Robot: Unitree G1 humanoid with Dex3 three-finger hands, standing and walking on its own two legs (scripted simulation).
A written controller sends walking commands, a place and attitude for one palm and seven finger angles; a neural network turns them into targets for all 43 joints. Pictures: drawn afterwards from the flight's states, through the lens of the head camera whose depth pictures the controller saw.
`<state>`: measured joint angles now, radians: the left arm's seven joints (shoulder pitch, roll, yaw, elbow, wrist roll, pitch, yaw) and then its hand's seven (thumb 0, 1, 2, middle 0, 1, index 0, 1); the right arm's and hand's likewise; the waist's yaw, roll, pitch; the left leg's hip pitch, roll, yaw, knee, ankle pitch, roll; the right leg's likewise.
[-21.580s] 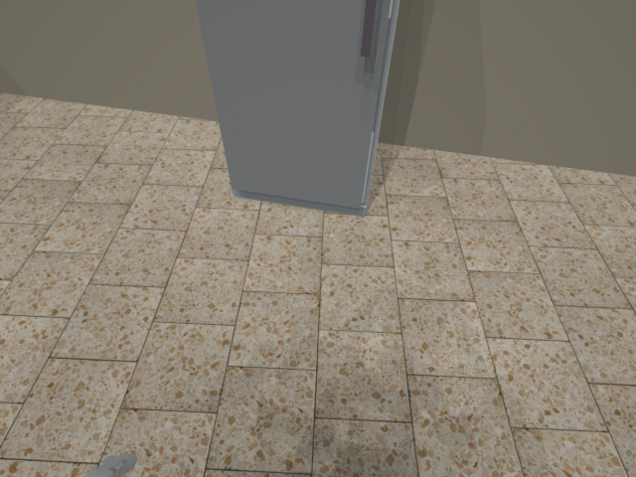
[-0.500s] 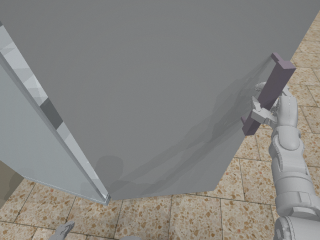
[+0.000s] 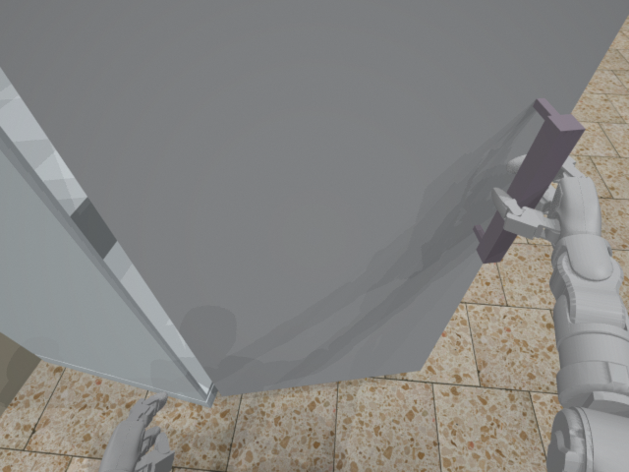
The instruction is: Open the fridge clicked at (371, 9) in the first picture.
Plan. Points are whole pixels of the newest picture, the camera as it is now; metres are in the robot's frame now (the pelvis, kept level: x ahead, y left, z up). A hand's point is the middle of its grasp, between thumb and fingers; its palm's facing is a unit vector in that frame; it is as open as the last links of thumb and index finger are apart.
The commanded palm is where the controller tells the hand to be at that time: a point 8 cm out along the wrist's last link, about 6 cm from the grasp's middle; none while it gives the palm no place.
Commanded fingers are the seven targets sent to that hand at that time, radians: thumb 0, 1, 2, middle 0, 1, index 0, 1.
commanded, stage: loosen the grip on the handle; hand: right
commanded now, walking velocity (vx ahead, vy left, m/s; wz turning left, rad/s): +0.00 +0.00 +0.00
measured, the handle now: (512, 189) +0.46 -0.22 +0.11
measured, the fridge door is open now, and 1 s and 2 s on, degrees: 69 69 69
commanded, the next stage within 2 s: slip the hand off the handle in 0.48 s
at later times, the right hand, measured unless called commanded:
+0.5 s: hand (524, 217) +0.42 -0.23 +0.10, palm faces +0.20 +0.95 -0.23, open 14.0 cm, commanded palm +0.38 -0.28 +0.12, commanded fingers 0.00 0.55 -0.20 0.25 1.15 0.25 1.15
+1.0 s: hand (578, 227) +0.41 -0.30 +0.10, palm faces +0.25 +0.94 -0.22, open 14.7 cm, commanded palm +0.38 -0.34 +0.12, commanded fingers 0.00 0.55 -0.20 0.25 1.15 0.25 1.15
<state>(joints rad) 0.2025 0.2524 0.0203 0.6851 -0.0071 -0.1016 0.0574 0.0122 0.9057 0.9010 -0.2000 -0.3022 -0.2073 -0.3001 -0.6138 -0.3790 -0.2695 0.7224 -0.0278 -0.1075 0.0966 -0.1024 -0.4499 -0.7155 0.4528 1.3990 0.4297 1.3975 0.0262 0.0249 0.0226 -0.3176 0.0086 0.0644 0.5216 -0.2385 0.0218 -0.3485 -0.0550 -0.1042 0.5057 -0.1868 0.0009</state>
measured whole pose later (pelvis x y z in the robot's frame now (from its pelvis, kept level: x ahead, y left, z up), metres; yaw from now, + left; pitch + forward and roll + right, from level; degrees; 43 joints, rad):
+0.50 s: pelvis +0.02 -0.01 -0.01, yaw +2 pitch +6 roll +1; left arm 0.34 0.26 -0.01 0.70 -0.03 -0.11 0.05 0.01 0.91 0.90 -0.20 -0.30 -0.21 -0.30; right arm -0.45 -0.40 -0.29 0.66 0.04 -0.24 0.03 -0.01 0.52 -0.21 0.32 1.22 0.34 1.24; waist 0.04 -0.02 -0.04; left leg -0.41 -0.01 0.03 0.61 -0.30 0.01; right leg -0.45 -0.04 -0.08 0.63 -0.28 -0.02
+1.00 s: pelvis +0.04 -0.02 -0.01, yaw +0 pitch +7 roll +1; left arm 0.26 0.26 -0.02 0.64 -0.03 -0.09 0.07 0.01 0.91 0.90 -0.20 -0.30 -0.21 -0.30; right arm -0.40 -0.44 -0.35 0.56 0.07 -0.13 0.14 -0.01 0.55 -0.20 0.25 1.15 0.25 1.15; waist -0.01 -0.01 -0.06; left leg -0.41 0.02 0.06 0.63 -0.35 -0.01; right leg -0.48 -0.02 -0.05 0.68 -0.33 -0.03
